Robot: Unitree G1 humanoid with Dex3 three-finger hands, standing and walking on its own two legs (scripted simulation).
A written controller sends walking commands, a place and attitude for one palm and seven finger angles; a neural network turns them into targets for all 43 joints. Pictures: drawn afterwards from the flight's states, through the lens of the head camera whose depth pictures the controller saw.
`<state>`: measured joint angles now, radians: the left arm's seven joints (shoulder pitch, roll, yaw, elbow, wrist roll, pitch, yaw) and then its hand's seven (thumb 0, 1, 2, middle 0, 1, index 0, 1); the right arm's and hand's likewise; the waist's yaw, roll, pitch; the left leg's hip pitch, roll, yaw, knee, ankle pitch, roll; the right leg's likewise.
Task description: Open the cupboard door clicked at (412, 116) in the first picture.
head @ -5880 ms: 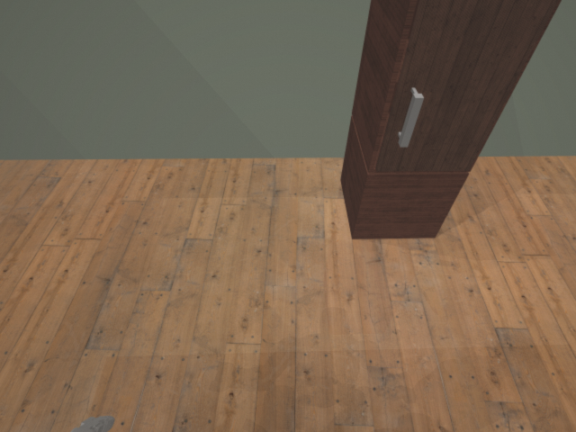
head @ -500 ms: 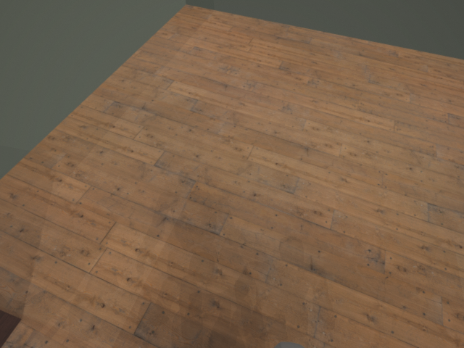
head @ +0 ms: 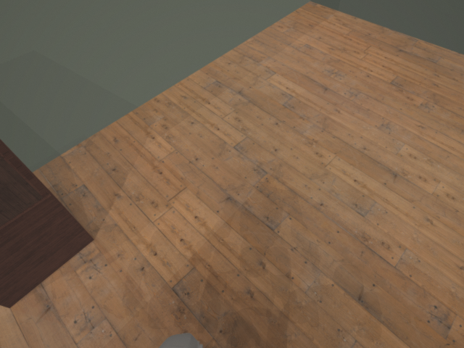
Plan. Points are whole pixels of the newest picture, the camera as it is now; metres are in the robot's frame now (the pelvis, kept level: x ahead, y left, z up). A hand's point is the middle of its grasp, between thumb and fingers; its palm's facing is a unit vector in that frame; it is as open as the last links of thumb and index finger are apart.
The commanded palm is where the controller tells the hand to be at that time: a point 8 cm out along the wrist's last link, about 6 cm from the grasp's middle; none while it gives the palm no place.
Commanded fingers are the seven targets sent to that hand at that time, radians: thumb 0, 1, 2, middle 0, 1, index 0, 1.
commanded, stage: turn to face it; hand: left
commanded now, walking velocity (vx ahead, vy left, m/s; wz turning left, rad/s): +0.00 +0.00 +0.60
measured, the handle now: out of the picture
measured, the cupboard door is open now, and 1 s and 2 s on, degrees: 0 0 0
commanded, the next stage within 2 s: take the last steps up to it in 1.50 s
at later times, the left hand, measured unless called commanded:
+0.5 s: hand out of the picture +0.09 +0.24 -0.14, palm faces +0.27 -0.92 -0.27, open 7.4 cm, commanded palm none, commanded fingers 0.00 0.90 0.90 -0.20 -0.30 -0.20 -0.30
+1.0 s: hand out of the picture -0.12 +0.23 -0.19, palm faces +0.60 -0.76 -0.27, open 7.4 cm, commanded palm none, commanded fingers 0.00 0.90 0.90 -0.20 -0.30 -0.20 -0.30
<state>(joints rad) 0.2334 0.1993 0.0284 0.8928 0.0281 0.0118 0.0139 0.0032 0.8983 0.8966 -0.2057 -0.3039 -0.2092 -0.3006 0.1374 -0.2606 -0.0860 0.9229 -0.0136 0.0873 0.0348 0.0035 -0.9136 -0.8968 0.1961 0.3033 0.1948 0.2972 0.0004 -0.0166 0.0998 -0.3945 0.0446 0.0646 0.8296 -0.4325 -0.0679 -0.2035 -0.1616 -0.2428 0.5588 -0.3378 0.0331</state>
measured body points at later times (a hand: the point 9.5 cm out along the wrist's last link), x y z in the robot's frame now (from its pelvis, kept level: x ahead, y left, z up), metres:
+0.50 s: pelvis +0.00 +0.01 +0.00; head +0.04 +0.01 +0.45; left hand +0.07 +0.29 -0.12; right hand +0.13 -0.23 -0.15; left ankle +0.00 +0.12 -0.73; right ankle +0.04 -0.12 -0.72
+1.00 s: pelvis -0.02 +0.03 -0.01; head +0.00 +0.08 +0.43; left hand -0.15 +0.27 -0.17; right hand +0.23 -0.13 -0.13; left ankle -0.08 +0.11 -0.73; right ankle +0.03 -0.11 -0.70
